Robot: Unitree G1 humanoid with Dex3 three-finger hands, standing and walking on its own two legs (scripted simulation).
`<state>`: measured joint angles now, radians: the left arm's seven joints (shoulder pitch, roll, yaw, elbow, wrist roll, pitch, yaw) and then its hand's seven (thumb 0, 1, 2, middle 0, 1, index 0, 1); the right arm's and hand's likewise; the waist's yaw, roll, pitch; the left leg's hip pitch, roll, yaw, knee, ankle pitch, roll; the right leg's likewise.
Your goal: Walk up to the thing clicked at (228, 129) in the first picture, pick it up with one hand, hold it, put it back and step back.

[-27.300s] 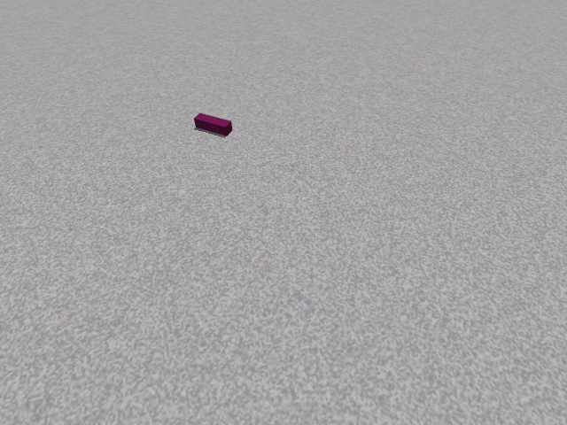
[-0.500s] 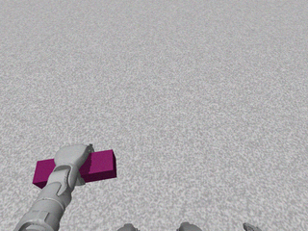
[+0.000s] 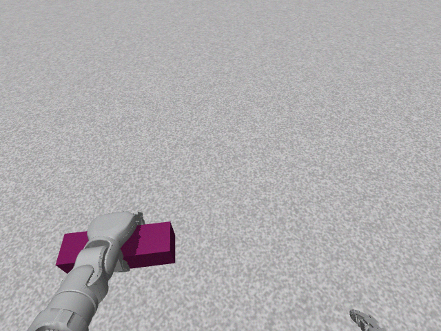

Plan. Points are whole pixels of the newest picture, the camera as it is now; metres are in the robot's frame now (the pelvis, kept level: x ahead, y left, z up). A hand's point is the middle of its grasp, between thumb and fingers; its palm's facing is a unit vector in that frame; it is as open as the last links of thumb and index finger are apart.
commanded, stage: hold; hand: left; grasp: from above
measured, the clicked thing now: (120, 248) +0.32 +0.23 -0.08
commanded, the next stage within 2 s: crouch in 1.56 s
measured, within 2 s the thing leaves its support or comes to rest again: neither
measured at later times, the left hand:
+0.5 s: hand (117, 249) +0.30 +0.22 -0.03, palm faces -0.44 -0.06 -0.90, open 9.9 cm
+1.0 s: hand (115, 251) +0.29 +0.21 -0.01, palm faces -0.44 -0.06 -0.90, open 10.0 cm
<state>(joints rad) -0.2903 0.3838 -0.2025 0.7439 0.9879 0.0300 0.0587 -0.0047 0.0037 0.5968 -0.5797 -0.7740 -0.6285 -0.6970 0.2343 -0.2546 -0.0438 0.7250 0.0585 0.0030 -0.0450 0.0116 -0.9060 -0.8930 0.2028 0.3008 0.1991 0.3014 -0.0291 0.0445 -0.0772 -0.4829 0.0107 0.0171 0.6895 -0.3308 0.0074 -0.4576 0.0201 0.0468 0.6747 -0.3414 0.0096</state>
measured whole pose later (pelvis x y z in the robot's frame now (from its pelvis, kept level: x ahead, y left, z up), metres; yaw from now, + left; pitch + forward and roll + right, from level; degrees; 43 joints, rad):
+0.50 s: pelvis +0.00 +0.00 +0.01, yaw +0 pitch +4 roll +0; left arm -0.25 0.39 -0.21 0.65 0.99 0.03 0.00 -0.01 -0.01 0.61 -0.59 -0.78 -0.63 -0.70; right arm 0.21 -0.25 -0.03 0.70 0.07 0.04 -0.05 0.01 -0.91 -0.89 0.20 0.30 0.20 0.30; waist -0.01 0.05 -0.04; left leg -0.36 0.01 0.02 0.57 -0.27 0.01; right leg -0.34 0.01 0.05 0.57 -0.29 0.01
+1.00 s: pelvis -0.01 +0.00 +0.02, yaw +0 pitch +2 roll +0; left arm -0.23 0.40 -0.22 0.59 0.98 0.03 -0.05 -0.01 -0.03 0.63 -0.58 -0.80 -0.63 -0.73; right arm 0.19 -0.25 -0.02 0.68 0.08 0.05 -0.06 0.01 -0.91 -0.90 0.20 0.30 0.20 0.30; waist 0.01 0.06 -0.02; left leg -0.29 0.00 0.03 0.50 -0.24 0.01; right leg -0.28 0.01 0.06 0.51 -0.26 0.01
